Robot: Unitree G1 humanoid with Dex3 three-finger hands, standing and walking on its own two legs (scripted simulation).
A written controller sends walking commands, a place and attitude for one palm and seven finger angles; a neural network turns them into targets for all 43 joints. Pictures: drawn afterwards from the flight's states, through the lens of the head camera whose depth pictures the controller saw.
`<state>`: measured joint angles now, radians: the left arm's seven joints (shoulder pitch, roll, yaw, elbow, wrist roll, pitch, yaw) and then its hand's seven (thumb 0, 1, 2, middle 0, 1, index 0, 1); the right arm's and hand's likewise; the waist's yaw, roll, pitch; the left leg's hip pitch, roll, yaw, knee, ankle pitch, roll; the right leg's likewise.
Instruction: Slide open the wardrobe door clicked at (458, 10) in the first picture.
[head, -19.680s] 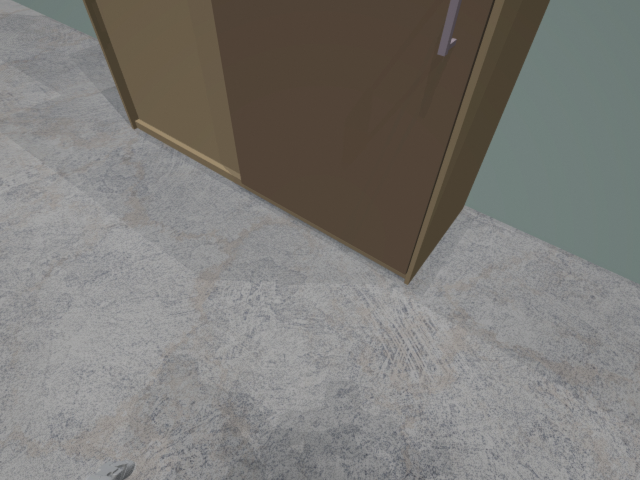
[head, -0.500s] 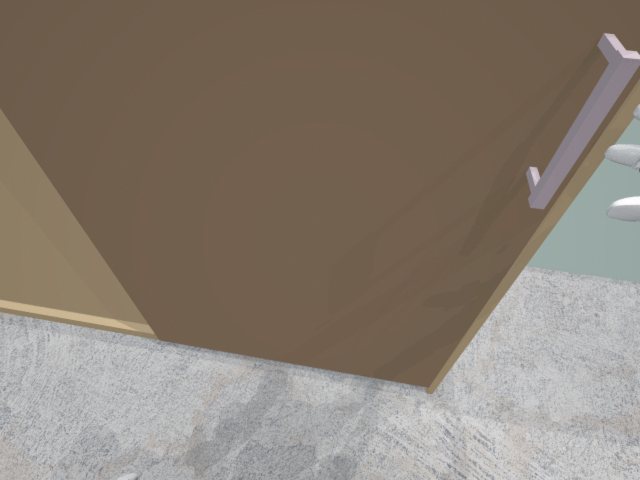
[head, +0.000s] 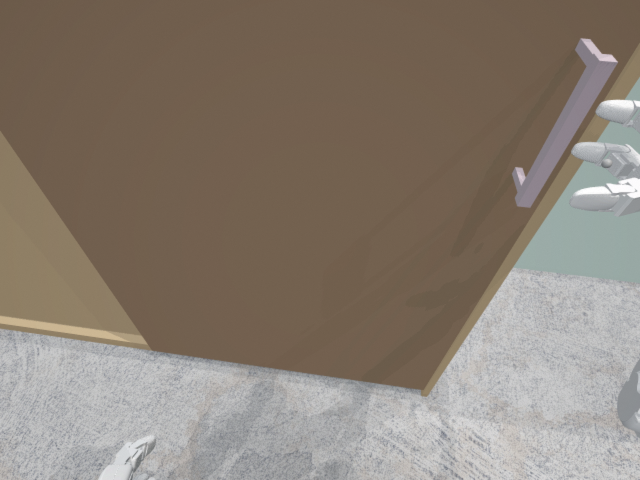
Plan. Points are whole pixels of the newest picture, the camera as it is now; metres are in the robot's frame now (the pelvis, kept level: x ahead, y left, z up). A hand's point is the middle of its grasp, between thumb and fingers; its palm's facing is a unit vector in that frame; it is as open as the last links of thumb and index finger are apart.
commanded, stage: feel for the door with the fingertips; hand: right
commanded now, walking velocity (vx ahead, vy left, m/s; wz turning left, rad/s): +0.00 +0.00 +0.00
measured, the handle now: (552, 131) +0.50 -0.21 +0.22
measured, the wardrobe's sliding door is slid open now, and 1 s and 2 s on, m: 0.00 0.00 0.00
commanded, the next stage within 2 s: slide the fingers in behind the handle in 0.16 s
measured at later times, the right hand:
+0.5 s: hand (597, 158) +0.45 -0.25 +0.21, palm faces +0.03 +1.00 +0.02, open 13.8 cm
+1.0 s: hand (584, 164) +0.43 -0.23 +0.22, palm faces +0.04 +1.00 +0.02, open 14.0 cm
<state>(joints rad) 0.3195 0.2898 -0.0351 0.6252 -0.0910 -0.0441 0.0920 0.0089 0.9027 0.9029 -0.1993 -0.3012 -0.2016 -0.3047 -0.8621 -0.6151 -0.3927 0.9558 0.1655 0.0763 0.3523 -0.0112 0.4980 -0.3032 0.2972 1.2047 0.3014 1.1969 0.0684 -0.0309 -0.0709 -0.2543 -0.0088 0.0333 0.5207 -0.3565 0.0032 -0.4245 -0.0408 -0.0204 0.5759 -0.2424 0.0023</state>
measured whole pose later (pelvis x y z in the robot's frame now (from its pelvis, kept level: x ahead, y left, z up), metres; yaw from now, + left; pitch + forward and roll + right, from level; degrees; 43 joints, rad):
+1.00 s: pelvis -0.01 +0.00 +0.00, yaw -1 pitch +4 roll +1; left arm 0.29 0.28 -0.04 0.63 -0.09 -0.06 0.09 0.01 0.90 0.90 -0.20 -0.30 -0.20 -0.30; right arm -0.85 -0.50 -0.32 0.84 0.19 0.12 0.28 -0.01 0.50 -0.30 0.30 1.20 0.30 1.20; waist 0.04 -0.03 -0.07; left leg -0.23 0.00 0.04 0.52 -0.35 0.00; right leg -0.40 -0.03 -0.01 0.56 -0.22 0.00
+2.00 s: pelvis -0.01 +0.00 +0.00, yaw +0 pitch +3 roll +1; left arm 0.30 0.27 -0.03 0.65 -0.09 -0.04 0.09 0.01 0.90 0.90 -0.20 -0.30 -0.20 -0.30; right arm -0.80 -0.44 -0.30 0.76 0.19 0.14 0.21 -0.01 0.50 -0.30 0.30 1.20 0.30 1.20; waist 0.05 -0.03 -0.07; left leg -0.21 -0.01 0.03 0.50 -0.34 0.00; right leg -0.37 -0.04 -0.02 0.54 -0.22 0.00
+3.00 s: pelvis +0.00 +0.00 +0.00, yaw +0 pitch +3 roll +0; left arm 0.29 0.27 -0.03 0.65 -0.08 -0.03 0.08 0.01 0.90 0.90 -0.20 -0.30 -0.20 -0.30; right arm -0.74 -0.41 -0.30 0.64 0.19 0.19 0.17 0.01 -0.66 -0.81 0.32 1.35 0.30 1.35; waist 0.04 -0.04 -0.07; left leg -0.18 0.00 0.02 0.48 -0.34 0.01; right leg -0.34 -0.03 -0.03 0.52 -0.23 0.01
